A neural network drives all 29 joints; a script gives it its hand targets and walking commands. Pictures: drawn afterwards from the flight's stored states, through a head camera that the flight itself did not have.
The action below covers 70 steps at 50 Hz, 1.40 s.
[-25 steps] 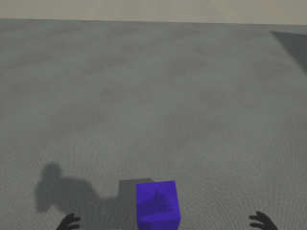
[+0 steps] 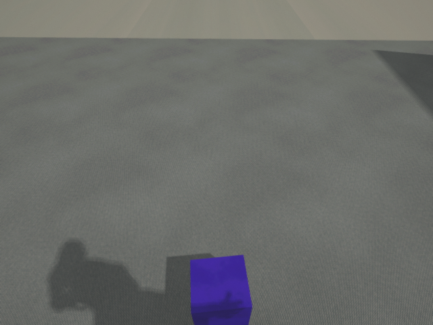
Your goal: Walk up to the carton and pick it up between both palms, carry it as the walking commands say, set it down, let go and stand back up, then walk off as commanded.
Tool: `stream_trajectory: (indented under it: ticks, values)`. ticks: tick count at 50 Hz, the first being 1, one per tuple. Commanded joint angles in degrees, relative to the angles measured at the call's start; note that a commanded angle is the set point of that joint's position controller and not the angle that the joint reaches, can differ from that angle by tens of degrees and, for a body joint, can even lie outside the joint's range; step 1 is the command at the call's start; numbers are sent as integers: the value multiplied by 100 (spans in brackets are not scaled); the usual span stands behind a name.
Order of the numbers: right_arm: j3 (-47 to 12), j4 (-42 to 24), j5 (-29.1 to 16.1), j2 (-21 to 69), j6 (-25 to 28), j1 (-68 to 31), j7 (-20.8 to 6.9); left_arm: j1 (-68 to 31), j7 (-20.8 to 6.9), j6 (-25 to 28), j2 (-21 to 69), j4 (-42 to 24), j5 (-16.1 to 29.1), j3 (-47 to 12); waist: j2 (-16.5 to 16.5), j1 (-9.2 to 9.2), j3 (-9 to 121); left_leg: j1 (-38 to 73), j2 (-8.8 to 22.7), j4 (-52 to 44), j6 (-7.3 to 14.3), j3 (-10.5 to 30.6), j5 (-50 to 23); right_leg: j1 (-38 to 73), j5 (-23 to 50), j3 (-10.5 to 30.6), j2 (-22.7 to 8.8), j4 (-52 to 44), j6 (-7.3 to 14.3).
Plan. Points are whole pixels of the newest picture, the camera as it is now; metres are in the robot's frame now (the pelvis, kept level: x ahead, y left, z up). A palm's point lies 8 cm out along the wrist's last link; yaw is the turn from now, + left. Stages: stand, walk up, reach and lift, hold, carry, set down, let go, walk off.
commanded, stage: stand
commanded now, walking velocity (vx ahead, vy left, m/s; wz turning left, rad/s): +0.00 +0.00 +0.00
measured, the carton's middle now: (219, 293) +0.43 +0.03 -0.66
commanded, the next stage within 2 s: walk off in 1.10 s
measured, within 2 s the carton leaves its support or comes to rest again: neither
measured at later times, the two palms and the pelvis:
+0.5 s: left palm out of the picture +0.05 +0.28 -0.11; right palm out of the picture +0.04 -0.29 -0.11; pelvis -0.02 +0.00 +0.00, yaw +0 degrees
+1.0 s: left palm out of the picture +0.05 +0.29 -0.11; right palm out of the picture +0.05 -0.29 -0.11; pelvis -0.02 +0.00 +0.00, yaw +0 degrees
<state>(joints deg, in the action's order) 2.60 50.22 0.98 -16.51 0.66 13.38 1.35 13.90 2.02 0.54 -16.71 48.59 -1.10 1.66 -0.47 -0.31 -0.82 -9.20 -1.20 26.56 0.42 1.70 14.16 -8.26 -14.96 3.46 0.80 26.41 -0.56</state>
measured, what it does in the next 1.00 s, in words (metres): stands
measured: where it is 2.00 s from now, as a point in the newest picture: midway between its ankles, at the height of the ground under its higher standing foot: outside the picture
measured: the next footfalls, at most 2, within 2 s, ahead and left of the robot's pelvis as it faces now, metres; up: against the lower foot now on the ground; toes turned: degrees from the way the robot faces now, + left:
left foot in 1.64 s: +0.03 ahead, +0.19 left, +0.00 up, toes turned +3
right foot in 1.96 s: +0.01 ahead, +0.04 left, +0.00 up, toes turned -5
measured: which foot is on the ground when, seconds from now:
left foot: down 0.00-1.00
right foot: down 0.00-1.00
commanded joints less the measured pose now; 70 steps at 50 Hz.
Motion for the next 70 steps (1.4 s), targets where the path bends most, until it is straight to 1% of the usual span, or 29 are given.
stream_trajectory:
  ticks: [1,2,3,7,11,12,15,18,19,24,27,28,32,36,40,43,50,53,54,57,59,62,63,64,65,66,67,68,70]
  values:
    - [205,-270,-1,-861,127,-160,35,-213,31,130,-921,-280,6,223,-71,-33,-130,-103,515,-569,-18,475,-270,-320,379,481,-446,-566,67]
    - [181,-210,0,-868,118,-168,34,-173,31,130,-864,-230,4,205,15,3,-98,-84,498,-574,-21,464,-252,-298,370,491,-444,-583,65]
    - [183,-194,-8,-864,122,-140,34,-169,28,134,-925,-208,13,211,-16,-40,-149,-134,518,-612,-21,486,-187,-295,339,481,-431,-576,56]
    - [148,-55,-24,-893,107,-135,29,-149,29,136,-945,-93,24,195,-39,-10,-218,-176,530,-676,-24,515,-79,-357,176,534,-456,-651,71]
    - [122,26,-25,-918,108,-158,25,-156,23,126,-959,6,24,178,90,-14,-210,-195,536,-696,-33,490,-14,-333,134,592,-481,-701,71]
    - [117,34,-20,-920,106,-177,32,-160,22,118,-999,17,30,183,-19,1,-185,-218,551,-711,-34,512,3,-304,133,575,-462,-689,71]
    - [113,113,-24,-994,118,-193,39,-141,10,116,-960,94,38,154,-15,20,-166,-226,576,-740,-22,535,5,-274,176,571,-467,-700,61]
    - [72,189,-45,-946,117,-83,39,-106,9,114,-990,156,45,144,50,-7,-156,-194,599,-770,-18,554,-53,-270,255,560,-471,-673,62]
    - [66,197,-35,-947,120,-160,39,-108,13,109,-968,176,51,142,73,28,-171,-203,605,-784,-17,540,-56,-264,264,570,-481,-667,75]
    - [53,262,-52,-992,116,-181,45,-160,7,110,-1046,239,49,133,-7,-2,-135,-125,629,-785,-18,564,-172,-272,323,550,-488,-687,65]
    - [60,325,-65,-1074,118,-119,51,-118,15,105,-1035,283,71,111,82,1,-110,-107,629,-778,-17,545,-227,-214,419,580,-514,-710,60]
    - [54,346,-68,-1032,118,-105,54,-158,14,111,-1018,288,53,107,71,-26,-162,-90,637,-809,-23,554,-309,-250,431,563,-513,-690,66]
    - [28,357,-54,-1037,122,-230,54,-131,21,105,-1022,336,62,99,-34,30,-101,-110,654,-828,-5,568,-297,-136,500,546,-513,-707,68]
    - [34,384,-80,-1093,121,-238,46,-150,18,106,-1022,360,75,85,101,30,-114,-94,655,-848,-6,563,-317,-148,536,559,-535,-712,57]
    - [21,443,-83,-1065,108,-188,58,-153,27,106,-1089,394,72,89,-14,1,-111,11,678,-837,3,571,-468,-172,614,548,-555,-725,70]
    - [10,452,-92,-1063,115,-229,43,-167,26,112,-1064,400,83,77,77,13,-110,-1,661,-858,-11,557,-408,-142,601,545,-557,-749,64]
    - [7,509,-91,-1072,109,-242,41,-201,29,122,-1087,446,88,69,61,-11,-102,54,661,-876,-11,549,-514,-151,612,532,-563,-791,61]
    - [26,510,-86,-1150,101,-361,47,-237,23,117,-1102,459,90,66,30,42,-85,-19,683,-884,-10,584,-478,-82,591,516,-580,-784,58]
    - [13,511,-103,-1114,103,-331,36,-212,31,113,-1153,473,91,78,17,4,-109,4,678,-888,-10,576,-474,-114,602,529,-574,-802,52]
    - [3,521,-102,-1105,117,-373,29,-222,28,110,-1104,482,100,63,46,31,-84,7,680,-895,-7,582,-501,-95,617,511,-582,-815,59]
    - [-1,555,-102,-1093,111,-314,32,-253,30,116,-1122,499,95,66,-1,-2,-80,66,686,-895,-4,570,-538,-106,670,516,-591,-828,58]
    - [-4,572,-97,-1112,111,-361,29,-286,34,127,-1119,503,99,65,77,22,-47,63,695,-924,-9,580,-584,-77,661,507,-593,-813,62]
    - [3,567,-111,-1126,110,-328,32,-273,27,122,-1114,519,99,54,41,-13,-91,76,690,-916,-16,581,-578,-116,640,512,-586,-834,56]
    - [12,536,-102,-1177,116,-411,30,-277,28,122,-1171,513,107,78,40,32,-66,39,704,-916,-3,589,-553,-79,655,503,-591,-841,63]
    - [-106,768,-124,-750,44,-257,6,-247,-11,86,-772,668,92,-37,62,17,-10,-10,606,-929,-46,516,-425,-92,562,519,-594,-879,21]
    - [-171,884,-117,-625,-62,-141,-24,-242,-69,15,-619,643,34,-104,-11,52,-103,-51,539,-830,-68,445,-477,-198,519,545,-651,-885,-17]
    - [-135,851,-94,-689,-148,-84,-17,-277,-74,-25,-789,521,-33,-59,-68,70,-162,-136,476,-660,-104,337,-579,-241,566,651,-778,-845,7]
    - [-108,861,-99,-751,-196,-58,-16,-349,-63,-40,-940,462,-43,-14,-184,59,-193,-187,422,-502,-132,257,-618,-317,672,832,-924,-843,64]
    - [-64,874,-81,-874,-241,-51,-13,-299,-22,-86,-1311,476,-53,84,-432,120,-58,-300,314,-127,-146,169,-448,-348,657,1217,-1281,-916,304]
